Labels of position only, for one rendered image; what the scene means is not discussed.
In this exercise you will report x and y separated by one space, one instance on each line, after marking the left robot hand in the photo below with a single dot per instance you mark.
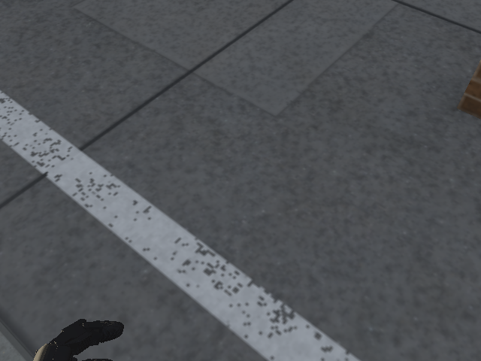
77 337

